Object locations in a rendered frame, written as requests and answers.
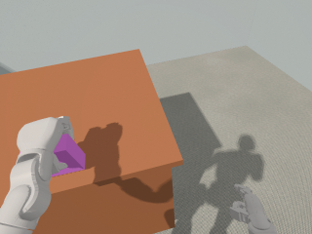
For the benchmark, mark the left robot hand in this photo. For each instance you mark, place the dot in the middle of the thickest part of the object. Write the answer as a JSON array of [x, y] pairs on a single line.
[[45, 134]]

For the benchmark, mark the robot left forearm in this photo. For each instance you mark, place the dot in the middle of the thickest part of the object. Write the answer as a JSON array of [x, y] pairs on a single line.
[[29, 195]]

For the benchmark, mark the right robot hand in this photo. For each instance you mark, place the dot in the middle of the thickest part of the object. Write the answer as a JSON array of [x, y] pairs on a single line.
[[239, 210]]

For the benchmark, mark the table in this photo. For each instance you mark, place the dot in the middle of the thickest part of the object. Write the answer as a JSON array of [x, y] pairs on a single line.
[[119, 123]]

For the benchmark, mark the robot right forearm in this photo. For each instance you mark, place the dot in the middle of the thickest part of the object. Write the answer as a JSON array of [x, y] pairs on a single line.
[[260, 224]]

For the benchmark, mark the sponge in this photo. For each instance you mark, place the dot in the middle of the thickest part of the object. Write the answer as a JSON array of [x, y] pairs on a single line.
[[68, 152]]

